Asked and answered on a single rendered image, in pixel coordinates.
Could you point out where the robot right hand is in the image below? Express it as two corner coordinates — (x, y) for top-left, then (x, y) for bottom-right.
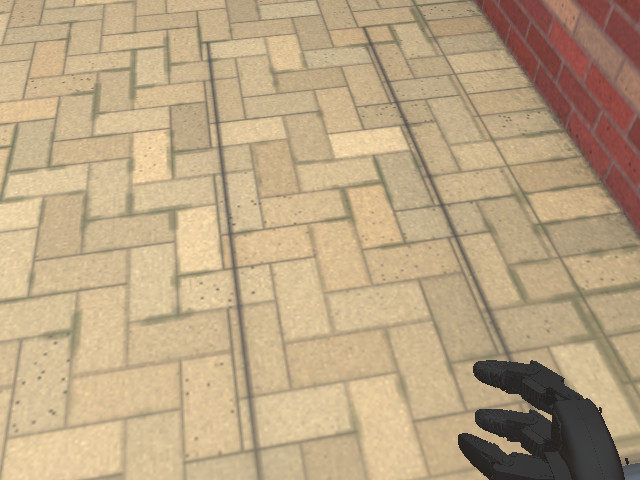
(458, 360), (629, 480)

